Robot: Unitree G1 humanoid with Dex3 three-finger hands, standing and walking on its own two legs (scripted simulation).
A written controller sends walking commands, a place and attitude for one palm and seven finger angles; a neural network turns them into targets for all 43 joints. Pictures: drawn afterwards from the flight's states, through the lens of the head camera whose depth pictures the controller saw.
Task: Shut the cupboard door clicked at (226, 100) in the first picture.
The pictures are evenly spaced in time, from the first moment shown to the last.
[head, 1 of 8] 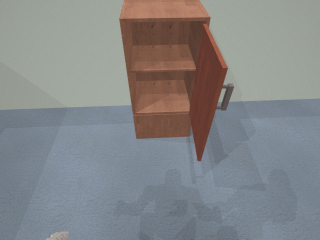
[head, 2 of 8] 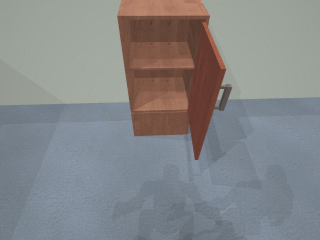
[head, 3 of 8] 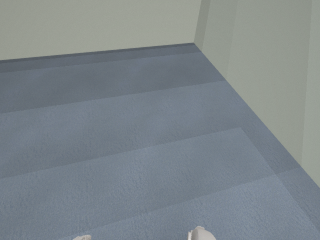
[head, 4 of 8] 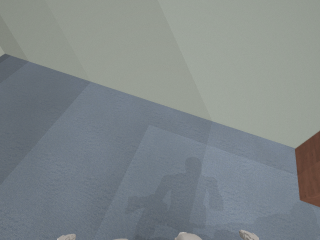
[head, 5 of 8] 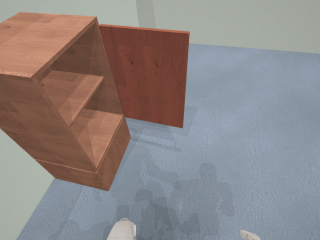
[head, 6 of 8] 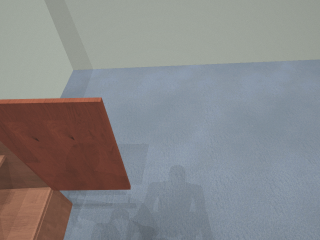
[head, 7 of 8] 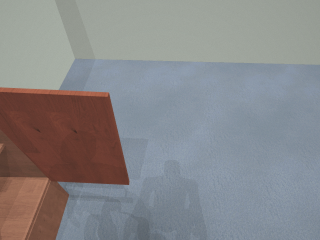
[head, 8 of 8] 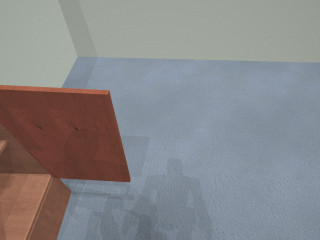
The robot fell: no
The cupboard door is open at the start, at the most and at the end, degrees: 88 88 88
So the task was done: no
